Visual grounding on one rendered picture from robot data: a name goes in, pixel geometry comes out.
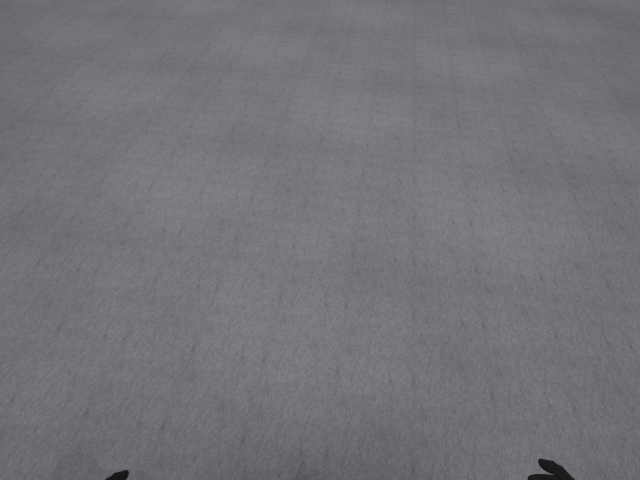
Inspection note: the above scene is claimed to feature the right robot hand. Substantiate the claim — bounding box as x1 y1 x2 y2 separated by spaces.
528 459 575 480

